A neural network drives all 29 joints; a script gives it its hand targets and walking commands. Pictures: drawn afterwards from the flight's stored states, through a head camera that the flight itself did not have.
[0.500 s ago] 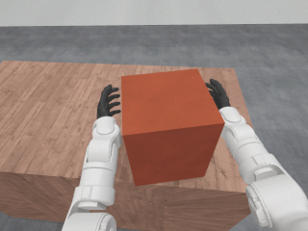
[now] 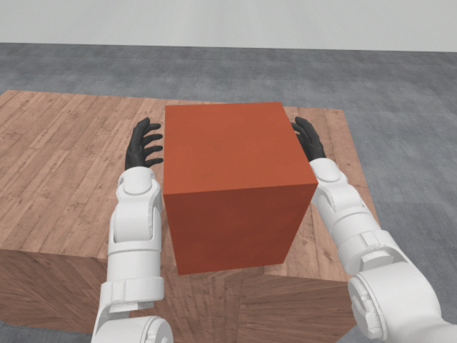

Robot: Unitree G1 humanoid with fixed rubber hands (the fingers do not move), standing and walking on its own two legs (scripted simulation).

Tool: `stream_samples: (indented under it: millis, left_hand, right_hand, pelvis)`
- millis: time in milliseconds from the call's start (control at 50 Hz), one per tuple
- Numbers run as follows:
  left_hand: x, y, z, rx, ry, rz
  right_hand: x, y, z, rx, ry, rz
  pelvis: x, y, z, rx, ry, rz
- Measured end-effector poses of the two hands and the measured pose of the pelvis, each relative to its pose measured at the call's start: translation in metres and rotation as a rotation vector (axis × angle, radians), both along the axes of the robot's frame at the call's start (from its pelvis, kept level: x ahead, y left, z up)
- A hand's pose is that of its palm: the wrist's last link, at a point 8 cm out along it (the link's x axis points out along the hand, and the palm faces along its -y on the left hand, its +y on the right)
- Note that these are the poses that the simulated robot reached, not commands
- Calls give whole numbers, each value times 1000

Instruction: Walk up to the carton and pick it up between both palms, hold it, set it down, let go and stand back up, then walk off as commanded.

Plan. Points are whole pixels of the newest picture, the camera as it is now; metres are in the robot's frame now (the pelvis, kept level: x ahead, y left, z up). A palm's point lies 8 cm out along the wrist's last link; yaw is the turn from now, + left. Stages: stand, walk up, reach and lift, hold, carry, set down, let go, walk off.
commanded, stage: reach and lift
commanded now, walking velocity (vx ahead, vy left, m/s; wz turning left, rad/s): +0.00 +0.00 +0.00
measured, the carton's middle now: (228, 190) +0.38 +0.04 +0.07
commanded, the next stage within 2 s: hold in 1.96 s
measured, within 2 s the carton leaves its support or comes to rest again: neither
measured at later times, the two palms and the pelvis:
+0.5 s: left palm (137, 138) +0.38 +0.18 +0.20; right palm (320, 147) +0.41 -0.12 +0.16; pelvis +0.00 +0.01 +0.00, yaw +0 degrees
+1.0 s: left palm (124, 124) +0.36 +0.18 +0.24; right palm (329, 141) +0.38 -0.12 +0.20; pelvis -0.01 +0.01 +0.00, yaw +0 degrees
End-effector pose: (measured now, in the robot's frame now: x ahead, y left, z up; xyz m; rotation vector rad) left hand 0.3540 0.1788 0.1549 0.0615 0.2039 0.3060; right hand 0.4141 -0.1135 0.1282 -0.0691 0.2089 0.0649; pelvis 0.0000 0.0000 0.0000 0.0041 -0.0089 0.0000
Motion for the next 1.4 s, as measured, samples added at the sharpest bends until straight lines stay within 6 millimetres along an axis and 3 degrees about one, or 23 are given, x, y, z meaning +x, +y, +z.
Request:
stream_samples:
  millis: [140, 240, 360, 540, 640, 880, 980, 1120, 1280, 1400]
  left_hand:
    - [-7, 8, 6, -34, -26, -23]
    - [-3, 6, 21, -53, -52, -51]
    - [10, 2, 42, -26, -65, -81]
    - [24, -1, 46, -12, -57, -115]
    - [21, 3, 62, 7, -116, -140]
    - [2, 8, 69, 0, -99, -150]
    - [4, 4, 77, -12, -91, -172]
    - [15, -2, 99, -12, -109, -193]
    - [22, 4, 95, -20, -83, -191]
    - [22, 7, 104, -32, -111, -193]
  right_hand:
    - [-13, 6, 13, -13, -20, -24]
    - [-18, 3, 24, -3, -41, -55]
    - [-13, -2, 38, 11, -57, -81]
    - [-8, -5, 39, 19, -52, -118]
    - [-13, -3, 60, 34, -114, -145]
    - [-32, 2, 71, 12, -99, -144]
    - [-38, -2, 74, 27, -89, -164]
    - [-35, -6, 82, 52, -103, -189]
    - [-26, -2, 81, 45, -77, -186]
    - [-27, 2, 90, 67, -101, -192]
  pelvis:
    - [-8, 2, 0, -3, -16, -1]
    - [-12, 5, -1, -6, -26, -1]
    - [-11, 5, -1, -7, -25, -1]
    - [-1, 6, -1, -8, -25, 0]
    - [1, 11, -1, -14, -43, 0]
    - [-8, 14, -1, -17, -86, 1]
    - [-13, 14, -2, -18, -93, 1]
    - [-12, 14, -2, -17, -91, 1]
    - [-6, 13, -1, -17, -83, 1]
    - [-4, 15, -1, -19, -83, 1]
